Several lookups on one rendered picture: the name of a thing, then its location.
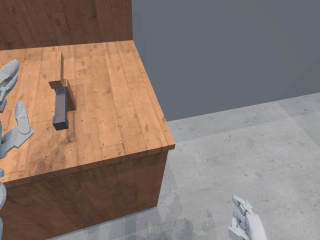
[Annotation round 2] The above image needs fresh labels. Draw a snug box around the left robot hand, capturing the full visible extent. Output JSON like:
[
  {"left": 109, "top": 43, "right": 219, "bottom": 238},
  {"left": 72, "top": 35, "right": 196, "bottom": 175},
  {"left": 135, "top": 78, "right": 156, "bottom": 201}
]
[{"left": 0, "top": 59, "right": 35, "bottom": 159}]

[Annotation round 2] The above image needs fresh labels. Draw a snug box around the tap lever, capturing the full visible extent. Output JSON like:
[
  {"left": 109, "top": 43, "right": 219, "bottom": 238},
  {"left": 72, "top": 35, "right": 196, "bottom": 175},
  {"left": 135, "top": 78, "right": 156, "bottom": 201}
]
[{"left": 52, "top": 87, "right": 69, "bottom": 131}]

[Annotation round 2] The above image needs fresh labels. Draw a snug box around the right robot hand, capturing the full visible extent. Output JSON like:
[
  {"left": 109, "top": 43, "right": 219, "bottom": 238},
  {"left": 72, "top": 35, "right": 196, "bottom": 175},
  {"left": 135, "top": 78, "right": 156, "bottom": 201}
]
[{"left": 228, "top": 195, "right": 268, "bottom": 240}]

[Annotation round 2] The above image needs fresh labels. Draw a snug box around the counter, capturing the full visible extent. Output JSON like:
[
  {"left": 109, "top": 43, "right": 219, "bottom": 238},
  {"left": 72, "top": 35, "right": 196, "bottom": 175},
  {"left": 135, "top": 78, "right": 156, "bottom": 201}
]
[{"left": 0, "top": 0, "right": 176, "bottom": 240}]

